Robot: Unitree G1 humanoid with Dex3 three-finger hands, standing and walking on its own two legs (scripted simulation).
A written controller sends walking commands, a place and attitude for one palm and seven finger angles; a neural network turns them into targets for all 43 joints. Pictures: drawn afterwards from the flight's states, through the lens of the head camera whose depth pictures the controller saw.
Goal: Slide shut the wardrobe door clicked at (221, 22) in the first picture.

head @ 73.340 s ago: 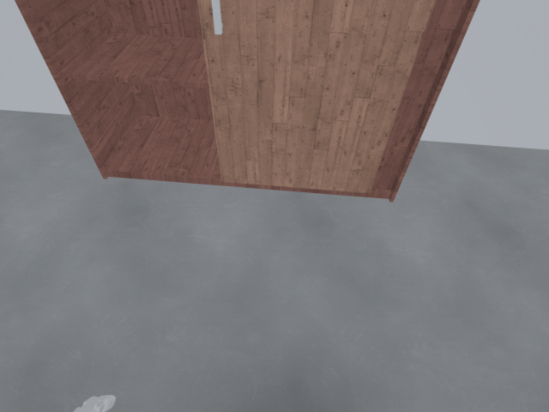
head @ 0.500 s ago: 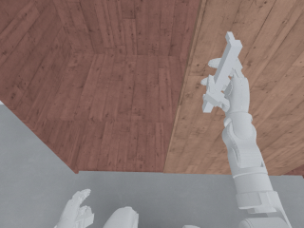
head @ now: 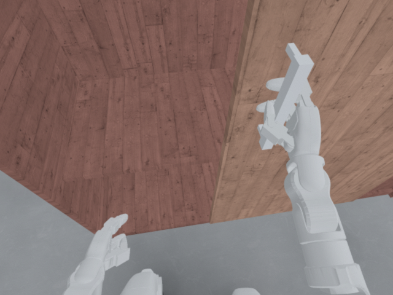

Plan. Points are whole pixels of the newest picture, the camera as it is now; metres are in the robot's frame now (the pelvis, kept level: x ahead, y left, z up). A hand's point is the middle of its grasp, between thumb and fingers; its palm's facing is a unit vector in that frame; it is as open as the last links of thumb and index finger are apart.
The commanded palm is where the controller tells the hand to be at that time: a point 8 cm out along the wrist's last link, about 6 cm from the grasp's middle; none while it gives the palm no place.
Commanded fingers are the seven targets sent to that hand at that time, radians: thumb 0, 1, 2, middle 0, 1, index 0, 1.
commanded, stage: step sideways, sliding the door along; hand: right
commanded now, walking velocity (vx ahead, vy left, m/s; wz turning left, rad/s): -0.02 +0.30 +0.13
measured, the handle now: (276, 103) +0.41 -0.17 +0.14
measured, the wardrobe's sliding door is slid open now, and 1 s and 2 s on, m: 0.48 0.14 0.00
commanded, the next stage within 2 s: stop walking and hold the door there in 1.94 s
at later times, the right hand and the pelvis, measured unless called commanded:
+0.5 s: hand (171, 137) +0.35 +0.02 +0.14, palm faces +0.09 +0.99 -0.04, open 6.0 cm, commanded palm +0.32 +0.03 +0.15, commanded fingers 0.00 -0.90 -0.90 0.45 1.40 0.45 1.40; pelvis +0.02 +0.13 -0.01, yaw -2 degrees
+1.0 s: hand (68, 151) +0.33 +0.18 +0.14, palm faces -0.06 +1.00 -0.07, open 6.1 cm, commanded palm +0.31 +0.15 +0.15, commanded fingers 0.00 -0.90 -0.90 0.45 1.40 0.45 1.40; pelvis -0.01 +0.25 +0.00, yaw +5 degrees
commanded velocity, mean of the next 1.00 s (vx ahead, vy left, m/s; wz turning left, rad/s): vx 0.06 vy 0.30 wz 0.12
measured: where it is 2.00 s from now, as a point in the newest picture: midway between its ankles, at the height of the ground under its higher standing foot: outside the picture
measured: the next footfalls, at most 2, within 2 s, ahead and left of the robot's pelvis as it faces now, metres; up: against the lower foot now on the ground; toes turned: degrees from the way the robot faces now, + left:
left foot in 0.06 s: +0.07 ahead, +0.23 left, +0.00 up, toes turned +2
right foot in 0.22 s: +0.03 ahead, -0.12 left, +0.00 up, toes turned -6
